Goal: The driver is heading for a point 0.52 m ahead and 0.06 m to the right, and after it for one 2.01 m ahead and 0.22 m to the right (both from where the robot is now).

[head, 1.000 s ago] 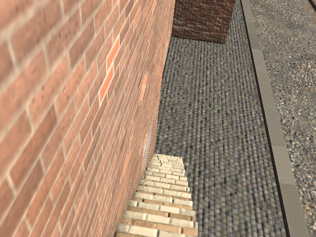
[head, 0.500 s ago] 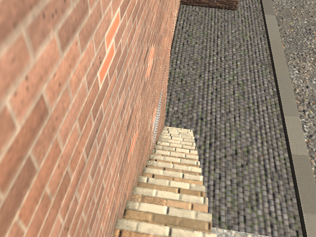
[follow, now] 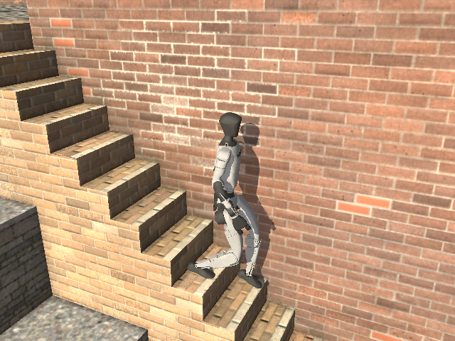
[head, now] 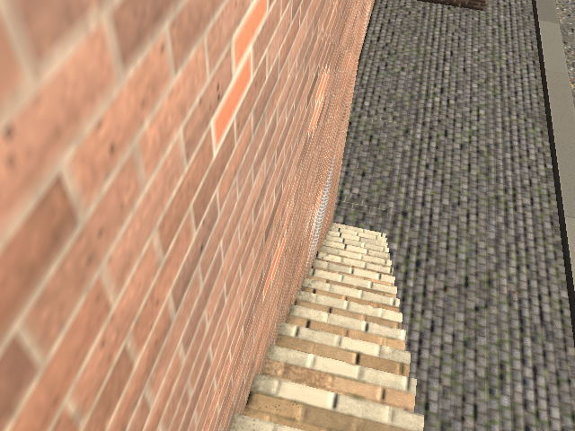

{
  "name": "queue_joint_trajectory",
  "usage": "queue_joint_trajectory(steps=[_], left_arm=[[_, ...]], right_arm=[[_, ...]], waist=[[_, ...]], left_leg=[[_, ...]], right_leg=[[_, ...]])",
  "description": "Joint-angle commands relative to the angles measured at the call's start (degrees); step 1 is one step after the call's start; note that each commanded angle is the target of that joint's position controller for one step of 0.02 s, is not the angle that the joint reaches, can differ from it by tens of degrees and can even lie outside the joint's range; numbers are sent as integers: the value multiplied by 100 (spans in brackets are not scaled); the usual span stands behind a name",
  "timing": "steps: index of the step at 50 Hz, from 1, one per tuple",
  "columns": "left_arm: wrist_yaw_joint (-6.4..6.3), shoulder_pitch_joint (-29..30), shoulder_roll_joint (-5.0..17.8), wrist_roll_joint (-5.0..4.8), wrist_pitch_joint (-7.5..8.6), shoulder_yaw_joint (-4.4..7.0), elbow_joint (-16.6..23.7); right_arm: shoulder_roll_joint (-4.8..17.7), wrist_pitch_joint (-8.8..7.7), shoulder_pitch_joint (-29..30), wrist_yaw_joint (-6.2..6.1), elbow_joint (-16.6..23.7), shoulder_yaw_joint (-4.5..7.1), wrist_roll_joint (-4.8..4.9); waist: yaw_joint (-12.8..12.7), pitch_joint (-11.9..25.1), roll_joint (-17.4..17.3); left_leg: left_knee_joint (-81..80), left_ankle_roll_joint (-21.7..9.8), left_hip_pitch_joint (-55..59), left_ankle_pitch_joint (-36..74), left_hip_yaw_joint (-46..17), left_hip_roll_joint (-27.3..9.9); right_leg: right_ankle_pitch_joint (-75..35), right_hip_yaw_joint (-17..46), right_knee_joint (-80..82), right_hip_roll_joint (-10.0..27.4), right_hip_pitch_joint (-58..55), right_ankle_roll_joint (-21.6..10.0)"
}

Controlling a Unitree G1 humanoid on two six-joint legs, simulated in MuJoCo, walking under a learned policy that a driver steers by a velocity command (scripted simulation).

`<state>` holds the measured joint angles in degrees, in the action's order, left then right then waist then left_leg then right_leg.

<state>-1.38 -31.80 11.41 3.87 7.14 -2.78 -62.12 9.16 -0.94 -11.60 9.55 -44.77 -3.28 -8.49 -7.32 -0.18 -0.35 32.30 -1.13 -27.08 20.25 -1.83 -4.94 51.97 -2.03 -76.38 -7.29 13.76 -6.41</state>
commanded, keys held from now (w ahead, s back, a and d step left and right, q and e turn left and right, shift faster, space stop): no key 1.00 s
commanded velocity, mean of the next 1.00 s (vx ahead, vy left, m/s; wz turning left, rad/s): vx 0.08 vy -0.02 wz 0.00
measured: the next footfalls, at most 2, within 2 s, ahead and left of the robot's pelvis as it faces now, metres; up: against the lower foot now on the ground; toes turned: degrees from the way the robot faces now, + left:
left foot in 0.02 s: +0.11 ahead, +0.13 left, -0.20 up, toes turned +7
right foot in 0.40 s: +0.14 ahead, -0.26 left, -0.20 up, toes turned +4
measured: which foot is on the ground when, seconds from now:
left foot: up 0.00-0.00, down 0.02-1.00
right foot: down 0.00-0.02, up 0.04-0.38, down 0.40-1.00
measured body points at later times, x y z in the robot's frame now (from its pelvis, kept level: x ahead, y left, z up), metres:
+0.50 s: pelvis +0.10 -0.08 -0.14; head +0.11 -0.04 +0.31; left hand +0.13 +0.17 -0.30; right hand +0.15 -0.34 -0.27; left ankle +0.07 +0.13 -0.80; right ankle +0.10 -0.26 -0.80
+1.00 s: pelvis +0.08 -0.08 -0.07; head +0.08 -0.08 +0.38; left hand +0.23 +0.13 -0.20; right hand +0.07 -0.33 -0.21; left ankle +0.07 +0.13 -0.80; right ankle +0.10 -0.27 -0.80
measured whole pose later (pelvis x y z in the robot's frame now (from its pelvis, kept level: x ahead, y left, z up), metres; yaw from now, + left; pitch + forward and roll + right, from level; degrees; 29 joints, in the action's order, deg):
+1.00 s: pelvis +0.08 -0.08 -0.07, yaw -2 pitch -2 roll -1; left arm 2.1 -7.0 11.4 1.2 -2.5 -0.8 -50.9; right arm 12.9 2.3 -19.0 -2.5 -55.0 -1.2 2.7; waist 3.5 -0.8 -0.6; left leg 25.6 9.1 -9.2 -13.7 4.5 -12.7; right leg 12.1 7.3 -25.3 2.0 12.2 5.5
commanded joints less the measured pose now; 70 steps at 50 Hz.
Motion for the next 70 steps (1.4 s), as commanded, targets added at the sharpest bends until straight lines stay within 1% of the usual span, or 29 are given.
queue_joint_trajectory(steps=[1, 2, 3, 4, 5, 6, 7, 8, 9, 11, 12, 13, 14, 16, 17, 18, 20, 21, 22, 23, 24, 25, 26, 28, 37, 45, 61, 66, 70], left_arm=[[191, -343, 1121, -208, -31, 251, -103], [596, -1072, 728, -88, -86, 197, -211], [679, -219, 1107, -191, -56, 371, 373], [651, 781, 972, -411, -8, 298, 1030], [419, 1305, 176, -54, -518, 286, 675], [243, 985, 202, 142, -986, 363, 582], [137, 1517, 193, 382, -1269, 355, 830], [119, 1467, 310, 337, -1441, 403, 762], [220, 1637, 354, 10, -1541, 353, 891], [196, 1282, 84, -199, -1580, 295, 666], [144, 1212, 102, -185, -1637, 286, 709], [107, 1675, 517, -148, -1600, 440, 948], [47, 2200, 660, -106, -1588, 483, 1203], [71, 2579, 460, -14, -1554, 456, 1366], [466, 578, 315, -25, -971, 427, 1055], [500, 173, 637, -158, -589, 579, 711], [367, 162, 744, -149, -357, 614, 1039], [380, 161, 527, -511, -150, 469, 1159], [409, 1306, 1173, -1074, 10, 418, 1585], [254, 1171, 727, -248, -340, 375, 1028], [298, 1476, 674, -136, -390, 311, 1132], [405, 1857, 616, -142, -367, 270, 1230], [468, 1785, 896, -200, -348, 324, 1043], [484, 1717, 811, -193, -351, 313, 835], [303, 1710, 339, -360, -535, 234, 942], [275, 2150, 449, -289, -904, 264, 1259], [575, 1997, 512, -195, -949, 301, 1229], [490, 1930, 1091, -130, -859, 479, 1360], [359, 2553, 1056, -264, -991, 478, 1670]], right_arm=[[926, -168, -3140, -146, -771, 431, -125], [1525, -50, -3121, -184, -616, 608, -50], [1658, 31, -3638, -12, -719, 670, -3], [1652, -41, -3561, 18, -753, 682, 48], [924, -109, -2729, -1073, -1065, 644, 1418], [1310, -188, -2439, -1466, -767, 683, 1392], [1358, -267, -2630, -1627, -897, 720, 1440], [964, -313, -2666, -1584, -981, 537, 1382], [864, -360, -2264, -1504, -865, 451, 1316], [887, -431, -1735, -1484, -797, 289, 1177], [1008, -443, -872, -1430, -469, 292, 1171], [1167, -415, -978, -1451, -565, 454, 1344], [1013, -352, -925, -1497, -582, 384, 1404], [811, -377, -997, -1488, -707, 371, 1303], [851, -499, -1050, -707, -669, 302, -115], [715, -550, -888, -505, -767, 344, -45], [1075, -601, -827, -561, -779, 513, 293], [1426, -553, -410, -322, -738, 534, 542], [1363, -400, -1454, -186, -646, 564, 666], [1522, -12, -1729, -896, -521, 773, 1182], [1471, 233, -1566, -1178, -710, 746, 1103], [1371, 399, -1657, -1250, -894, 743, 1184], [1120, 491, -1989, -1273, -909, 684, 1222], [1112, 576, -1637, -1284, -944, 619, 1171], [1123, 304, -904, -1252, -888, 493, 1216], [1038, 313, -677, -1244, -810, 324, 1138], [1255, 341, -860, -1119, -626, 457, 1002], [985, 390, -860, -1177, -347, 498, 1037], [865, 276, -1183, -1255, -150, 410, 933]], waist=[[1377, -270, -1066], [1037, 1156, -1584], [1388, 2319, -694], [1503, 1885, -443], [654, 591, 610], [538, -134, 676], [676, -403, 297], [617, -450, 330], [412, -664, 432], [137, -233, -326], [-22, 83, -1485], [137, 21, -1540], [298, -92, -1886], [540, -247, -2067], [19, -1214, -1359], [-65, -1163, -757], [-74, -589, -1070], [-623, -341, -626], [459, 254, 352], [851, 389, 165], [972, -418, 41], [1104, -366, -436], [1321, -189, 282], [1227, -347, 735], [995, 311, 257], [904, -22, -56], [799, -197, -288], [928, -466, 832], [1214, -250, 1255]], left_leg=[[-2580, -313, 2839, 1501, 820, 276], [443, -1541, 5692, 4543, -388, -992], [1184, -2357, 6900, 5121, -1426, -1627], [600, -2507, 6678, 4196, -2032, -1953], [198, -1804, 3787, 3129, -1368, -2459], [86, -1863, 3006, 4343, -2210, -3226], [113, -1581, 2325, 3300, -2356, -3121], [263, -1199, 1726, 3423, -1889, -2737], [-195, -744, 484, 2174, -932, -2044], [-15, -557, 7, 1807, -459, -1665], [31, -453, -274, 1946, 93, -1390], [338, -305, -36, 479, 165, -1097], [94, -293, -55, -557, 405, -844], [406, -597, -26, -2642, -143, -1002], [793, -147, -1462, -4507, -279, -1502], [948, 67, -2512, -4907, 42, -1161], [1572, 461, -2484, -4966, 214, -1025], [1659, 698, -2244, -2706, 650, -472], [2124, 1197, -989, -3133, 1097, -14], [2430, 856, -438, -4201, 1120, -143], [2624, 862, -282, -4038, 930, -252], [2022, 755, 230, -3514, 822, -328], [1404, 705, 767, -3037, 732, -256], [593, 810, 1199, -2498, 678, -323], [-758, 1001, 2071, -1933, 780, -641], [-1143, 952, 1473, -2425, 859, -671], [-968, 603, -179, -6017, 1062, -357], [577, 331, 193, -5042, 1551, 451], [379, 221, 668, -4471, 1329, 384]], right_leg=[[-3169, 821, -2318, 154, 951, 213], [-845, 796, -4513, -275, 3320, 663], [-61, 864, -5762, -538, 4504, 910], [-193, 651, -5555, -276, 5689, 1044], [-891, 1625, -2915, 482, 4329, 765], [-826, 1562, -3459, 152, 4192, 782], [-2289, 1964, -2903, 264, 4455, 740], [-2714, 1955, -2563, 179, 4046, 673], [-3847, 1873, -701, 254, 3050, 714], [-4939, 1488, 139, 205, 1726, 740], [-5433, 1045, 31, 204, 1119, 843], [-6770, 1275, 319, 287, 1611, 872], [-6965, 1136, 638, 256, 1549, 1002], [-6986, 1380, 614, 421, 1898, 1167], [-6751, 1230, 857, 1118, 1813, 741], [-6360, 572, 375, 977, 424, 815], [-5457, -76, 907, 719, -482, 891], [-4223, -814, 2313, 258, -1294, 1080], [-6523, 333, 3439, 669, -314, 697], [-5557, 2623, 4263, 1546, -165, 173], [-6244, 2507, 4436, 1497, 612, 189], [-6916, 2148, 4345, 1414, 744, 423], [-6978, 1982, 4341, 1404, 859, 438], [-6373, 1255, 4669, 1126, 754, 705], [-6269, 902, 5321, 1063, -601, 622], [-5031, 874, 5529, 1030, -655, 734], [-2554, 671, 4486, 383, -230, 622], [-758, 1700, 5743, 696, 898, 300], [-993, 1601, 5547, 529, 924, 365]])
